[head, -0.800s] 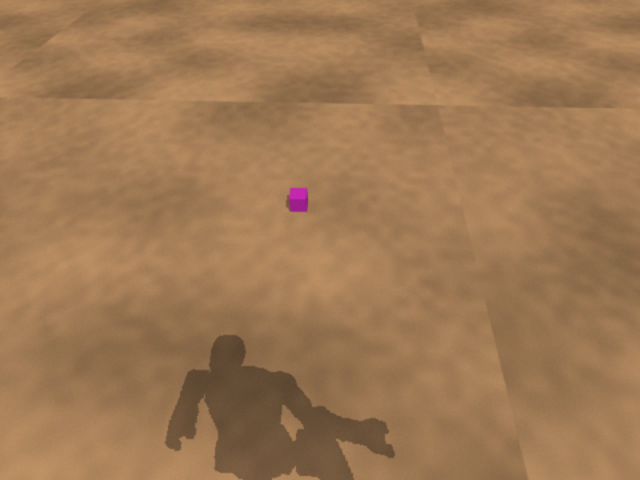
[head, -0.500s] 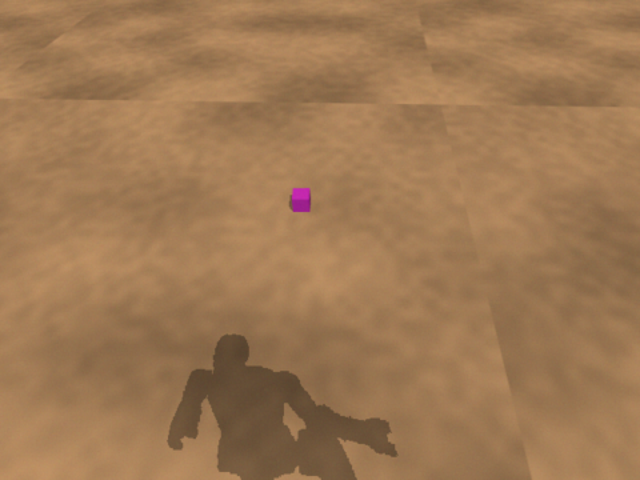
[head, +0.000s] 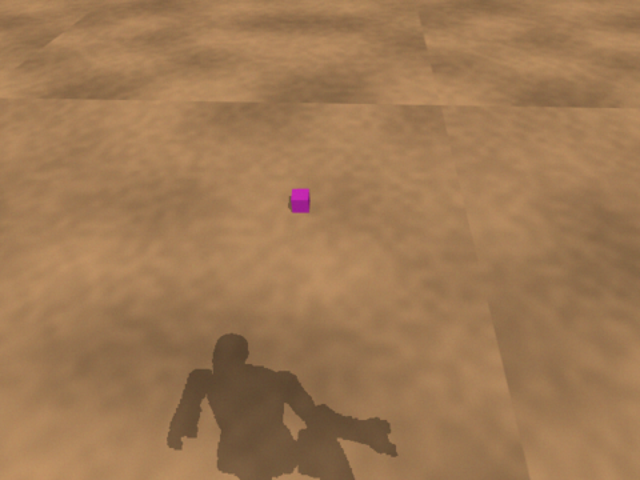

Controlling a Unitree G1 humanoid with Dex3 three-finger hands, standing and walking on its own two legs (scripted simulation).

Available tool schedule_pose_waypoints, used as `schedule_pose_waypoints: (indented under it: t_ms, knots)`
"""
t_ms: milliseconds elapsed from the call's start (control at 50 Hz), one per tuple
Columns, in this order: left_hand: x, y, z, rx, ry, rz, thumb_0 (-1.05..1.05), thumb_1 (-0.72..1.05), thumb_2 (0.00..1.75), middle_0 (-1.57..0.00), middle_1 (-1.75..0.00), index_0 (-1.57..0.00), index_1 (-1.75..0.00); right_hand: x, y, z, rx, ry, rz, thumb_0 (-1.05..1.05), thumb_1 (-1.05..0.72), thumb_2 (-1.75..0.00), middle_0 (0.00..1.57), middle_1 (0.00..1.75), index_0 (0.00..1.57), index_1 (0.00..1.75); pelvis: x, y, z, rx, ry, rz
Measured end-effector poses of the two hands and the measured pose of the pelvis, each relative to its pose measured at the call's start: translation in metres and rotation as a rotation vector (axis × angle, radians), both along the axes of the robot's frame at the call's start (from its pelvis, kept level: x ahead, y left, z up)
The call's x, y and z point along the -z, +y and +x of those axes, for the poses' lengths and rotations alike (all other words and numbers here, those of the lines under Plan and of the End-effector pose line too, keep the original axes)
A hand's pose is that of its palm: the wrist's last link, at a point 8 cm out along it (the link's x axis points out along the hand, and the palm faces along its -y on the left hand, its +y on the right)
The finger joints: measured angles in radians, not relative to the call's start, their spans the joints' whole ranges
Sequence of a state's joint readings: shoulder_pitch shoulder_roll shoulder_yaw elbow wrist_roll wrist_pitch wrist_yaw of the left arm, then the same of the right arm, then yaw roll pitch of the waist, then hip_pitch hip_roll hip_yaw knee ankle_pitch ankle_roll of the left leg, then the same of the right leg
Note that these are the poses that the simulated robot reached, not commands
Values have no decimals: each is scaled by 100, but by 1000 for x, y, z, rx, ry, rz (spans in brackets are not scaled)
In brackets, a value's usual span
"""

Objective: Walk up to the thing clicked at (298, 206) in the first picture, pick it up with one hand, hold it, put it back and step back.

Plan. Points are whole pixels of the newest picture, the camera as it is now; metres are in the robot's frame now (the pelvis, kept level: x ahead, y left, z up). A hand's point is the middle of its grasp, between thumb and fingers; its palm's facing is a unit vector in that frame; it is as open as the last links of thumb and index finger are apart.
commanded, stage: stand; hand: left
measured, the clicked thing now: (300, 200) +1.39 +0.20 -0.74
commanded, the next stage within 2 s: walk up in 0.32 s
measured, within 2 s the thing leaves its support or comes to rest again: neither
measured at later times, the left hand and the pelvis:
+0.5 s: hand out of the picture +0.09 +0.27 -0.15, palm faces -0.07 -0.92 -0.38, open 7.4 cm; pelvis +0.02 -0.01 -0.01, yaw -2 degrees
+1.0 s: hand (201, 447) +0.21 +0.22 -0.15, palm faces +0.03 -0.93 -0.37, open 7.4 cm; pelvis +0.20 -0.06 -0.01, yaw +2 degrees
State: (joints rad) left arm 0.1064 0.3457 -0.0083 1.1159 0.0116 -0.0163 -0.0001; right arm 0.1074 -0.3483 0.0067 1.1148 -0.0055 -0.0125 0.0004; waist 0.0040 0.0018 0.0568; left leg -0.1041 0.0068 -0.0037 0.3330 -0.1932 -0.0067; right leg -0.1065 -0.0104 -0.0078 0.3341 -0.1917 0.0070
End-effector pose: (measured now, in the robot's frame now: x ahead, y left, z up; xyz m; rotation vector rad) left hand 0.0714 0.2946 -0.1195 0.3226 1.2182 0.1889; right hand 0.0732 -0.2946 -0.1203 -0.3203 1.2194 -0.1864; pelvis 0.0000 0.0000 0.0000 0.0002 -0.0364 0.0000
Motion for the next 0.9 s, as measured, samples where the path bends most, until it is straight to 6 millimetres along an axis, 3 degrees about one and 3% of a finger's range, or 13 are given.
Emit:
schedule_pose_waypoints:
  t_ms: [380, 480, 600, 700, 800, 900]
  knots:
    - [-2, 8, 0, 4, -22, -9, 0, 90, 90, -20, -30, -20, -30, -3, -1, -1, 1, -28, 11, 1, -91, -89, 20, 30, 20, 30, 1, 2, 4, 5, 3, 3]
    - [-5, 17, 12, 36, -7, 28, 0, 90, 90, -20, -30, -20, -30, -2, -23, -8, 38, -60, -1, 1, -90, -89, 20, 30, 21, 30, 8, -8, 15, 33, 9, 22]
    - [-20, 3, 54, 85, -34, 76, 1, 90, 90, -20, -30, -20, -30, 7, -70, -16, 89, 10, -14, 1, -90, -89, 20, 30, 21, 30, 14, -37, 46, 50, -7, 32]
    - [-24, -15, 72, 43, -109, 115, 0, 90, 90, -20, -30, -20, -30, 20, -97, 21, 64, 49, -22, 1, -91, -89, 20, 30, 20, 30, 22, -59, 78, 20, -24, -1]
    - [-29, -33, 75, -9, -75, 87, 0, 90, 90, -20, -30, -20, -30, 7, -98, 90, -1, -30, 8, 1, -91, -89, 20, 30, 20, 29, 9, -66, 113, 6, -28, -14]
    - [-22, -41, 93, -42, -44, 56, 0, 90, 90, -21, -30, -21, -30, -4, -91, 156, -63, -65, 20, 1, -91, -89, 20, 30, 20, 30, 6, -68, 153, -12, -22, -23]
